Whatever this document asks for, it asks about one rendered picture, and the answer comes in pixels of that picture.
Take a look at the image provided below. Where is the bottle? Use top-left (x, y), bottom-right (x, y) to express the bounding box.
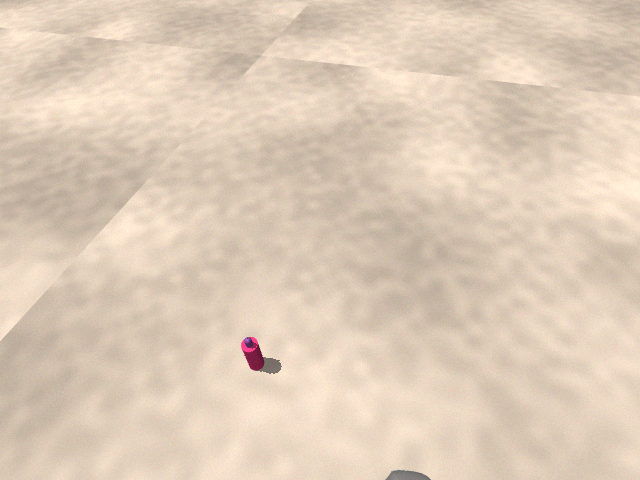
top-left (241, 337), bottom-right (264, 371)

